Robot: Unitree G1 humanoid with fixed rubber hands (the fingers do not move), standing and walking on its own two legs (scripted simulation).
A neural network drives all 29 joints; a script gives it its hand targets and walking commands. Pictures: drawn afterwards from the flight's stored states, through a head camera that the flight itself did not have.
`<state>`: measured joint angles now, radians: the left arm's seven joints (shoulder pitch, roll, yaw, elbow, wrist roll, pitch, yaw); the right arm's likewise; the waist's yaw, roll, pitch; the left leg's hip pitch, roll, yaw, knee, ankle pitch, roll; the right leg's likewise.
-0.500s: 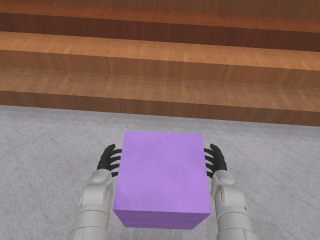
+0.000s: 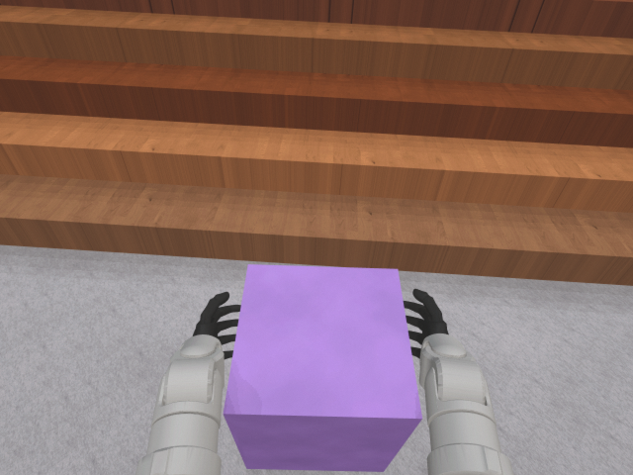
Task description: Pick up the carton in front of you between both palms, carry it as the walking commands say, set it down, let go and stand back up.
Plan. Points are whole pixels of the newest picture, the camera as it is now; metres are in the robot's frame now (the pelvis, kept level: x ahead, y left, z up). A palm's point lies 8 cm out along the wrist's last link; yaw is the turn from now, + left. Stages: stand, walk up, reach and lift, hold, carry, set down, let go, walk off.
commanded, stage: reach and lift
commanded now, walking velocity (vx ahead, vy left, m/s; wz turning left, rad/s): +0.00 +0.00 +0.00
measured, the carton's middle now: (319, 373) +0.31 +0.00 -0.05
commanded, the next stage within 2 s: hold in 0.66 s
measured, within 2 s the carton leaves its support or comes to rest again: neither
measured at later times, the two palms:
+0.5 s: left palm (207, 336) +0.31 +0.15 +0.04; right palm (433, 334) +0.32 -0.15 +0.04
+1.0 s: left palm (205, 338) +0.30 +0.15 +0.05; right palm (441, 338) +0.30 -0.15 +0.06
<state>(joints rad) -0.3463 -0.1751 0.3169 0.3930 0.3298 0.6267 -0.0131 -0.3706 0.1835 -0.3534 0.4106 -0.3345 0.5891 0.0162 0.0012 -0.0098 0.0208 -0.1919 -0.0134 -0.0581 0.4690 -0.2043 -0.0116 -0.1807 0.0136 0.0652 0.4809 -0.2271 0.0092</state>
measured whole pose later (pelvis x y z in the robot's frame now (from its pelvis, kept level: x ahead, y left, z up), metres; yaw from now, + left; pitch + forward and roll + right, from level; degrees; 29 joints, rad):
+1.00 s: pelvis +0.01 +0.00 +0.01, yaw +0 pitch -8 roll +0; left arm -0.27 -0.15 0.21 0.23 0.29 0.78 -0.01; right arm -0.29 0.16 -0.24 0.25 -0.29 0.75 0.01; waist 0.00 -0.01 0.03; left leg -0.04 -0.01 -0.06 0.35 -0.17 -0.01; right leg -0.03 0.01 0.07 0.36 -0.19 0.01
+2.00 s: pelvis +0.10 -0.02 +0.01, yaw +0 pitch +5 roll +2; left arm -0.17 -0.13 0.09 -0.16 0.14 1.07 0.08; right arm -0.19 0.10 -0.13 -0.15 -0.11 1.05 -0.06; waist 0.00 -0.02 -0.16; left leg -0.41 0.02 0.12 0.64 -0.40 -0.01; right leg -0.16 -0.05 -0.04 0.38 -0.30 -0.01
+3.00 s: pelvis +0.71 -0.05 -0.02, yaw -3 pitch +3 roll +1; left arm -0.38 -0.06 0.15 -0.40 0.07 1.30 0.10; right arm -0.41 0.12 -0.15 -0.37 -0.09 1.26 -0.12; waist -0.03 -0.03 -0.04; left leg -0.51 0.03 0.24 0.62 -0.18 0.11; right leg -0.15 -0.08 -0.10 0.95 -0.49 -0.01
